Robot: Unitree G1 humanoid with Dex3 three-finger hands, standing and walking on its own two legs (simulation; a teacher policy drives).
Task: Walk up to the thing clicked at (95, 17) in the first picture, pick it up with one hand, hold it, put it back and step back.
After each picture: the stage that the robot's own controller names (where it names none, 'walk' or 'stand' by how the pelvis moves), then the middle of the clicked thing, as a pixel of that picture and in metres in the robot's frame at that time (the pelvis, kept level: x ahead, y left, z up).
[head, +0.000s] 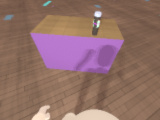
stand; (96, 24) +0.99 +0.01 +0.09
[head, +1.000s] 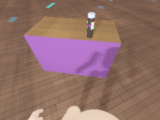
walk; (90, 26) +0.90 +0.10 +0.11
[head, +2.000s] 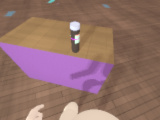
walk; (75, 39) +0.59 +0.21 +0.11
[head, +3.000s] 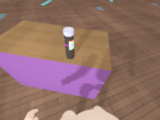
stand; (69, 45) +0.53 +0.18 +0.12
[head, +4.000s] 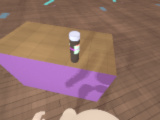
walk; (74, 48) +0.49 +0.16 +0.10
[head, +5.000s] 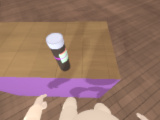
stand; (61, 55) +0.36 +0.19 +0.14
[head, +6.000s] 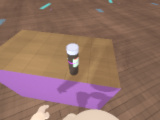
stand; (73, 61) +0.39 +0.15 +0.09
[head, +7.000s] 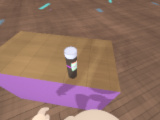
stand; (71, 64) +0.36 +0.15 +0.08
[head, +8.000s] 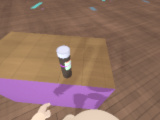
stand; (65, 64) +0.36 +0.18 +0.09
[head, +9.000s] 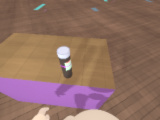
stand; (66, 64) +0.36 +0.19 +0.08
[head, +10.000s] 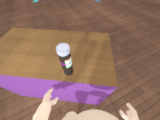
rise first; (66, 61) +0.36 +0.19 +0.09
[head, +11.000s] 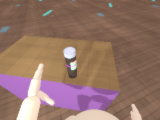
rise first; (71, 64) +0.37 +0.18 +0.09
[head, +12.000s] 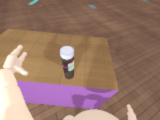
go down; (68, 65) +0.35 +0.16 +0.09
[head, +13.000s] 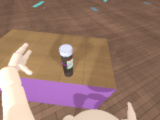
go down; (67, 62) +0.37 +0.17 +0.09
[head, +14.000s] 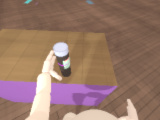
close in; (64, 62) +0.36 +0.17 +0.11
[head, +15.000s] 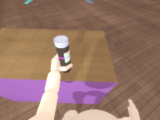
close; (64, 56) +0.39 +0.17 +0.13
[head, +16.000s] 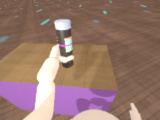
lift; (65, 46) +0.34 +0.16 +0.28
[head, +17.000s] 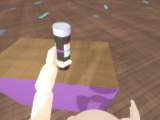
hold; (63, 50) +0.32 +0.17 +0.26
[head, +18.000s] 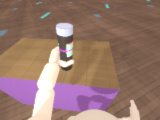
hold; (65, 50) +0.33 +0.16 +0.25
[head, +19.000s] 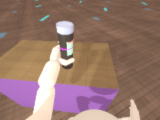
hold; (66, 48) +0.33 +0.16 +0.27
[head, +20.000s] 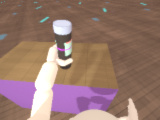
crouch; (64, 48) +0.32 +0.16 +0.28
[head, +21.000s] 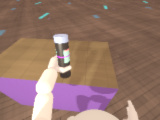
crouch; (63, 57) +0.33 +0.19 +0.20
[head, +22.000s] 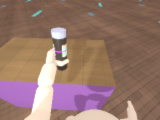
lower; (60, 51) +0.37 +0.20 +0.21
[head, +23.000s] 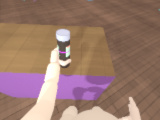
lower; (64, 51) +0.42 +0.17 +0.14
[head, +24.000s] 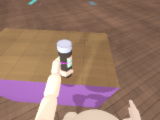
lower; (65, 61) +0.35 +0.17 +0.13
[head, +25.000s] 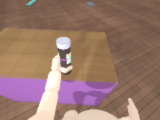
lower; (65, 58) +0.38 +0.17 +0.13
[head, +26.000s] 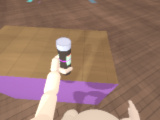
loosen; (65, 59) +0.36 +0.17 +0.13
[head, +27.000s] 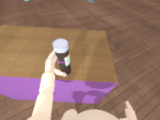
withdraw; (63, 59) +0.36 +0.18 +0.13
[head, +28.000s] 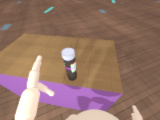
sink last; (70, 66) +0.34 +0.17 +0.10
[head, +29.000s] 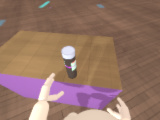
stand; (70, 64) +0.35 +0.17 +0.09
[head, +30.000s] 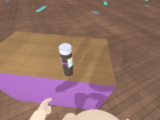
stand; (67, 61) +0.37 +0.18 +0.11
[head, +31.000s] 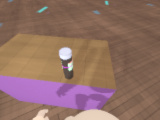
stand; (67, 65) +0.36 +0.18 +0.08
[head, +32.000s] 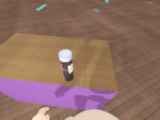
stand; (67, 67) +0.34 +0.17 +0.08
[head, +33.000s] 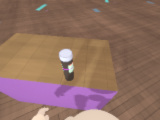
stand; (67, 67) +0.34 +0.17 +0.08
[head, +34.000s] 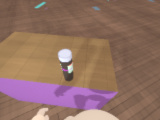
stand; (67, 67) +0.33 +0.17 +0.08
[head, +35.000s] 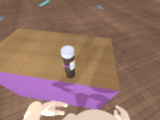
stand; (69, 64) +0.34 +0.20 +0.09
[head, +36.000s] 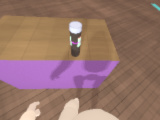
walk; (75, 41) +0.51 +0.13 +0.11
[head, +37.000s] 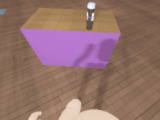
walk; (90, 17) +0.95 +0.16 +0.10
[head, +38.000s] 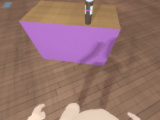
stand; (88, 11) +0.96 +0.14 +0.11
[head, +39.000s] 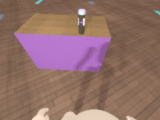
stand; (81, 22) +0.94 +0.18 +0.09
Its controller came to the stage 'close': yes
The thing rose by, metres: 0.23
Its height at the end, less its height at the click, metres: +0.00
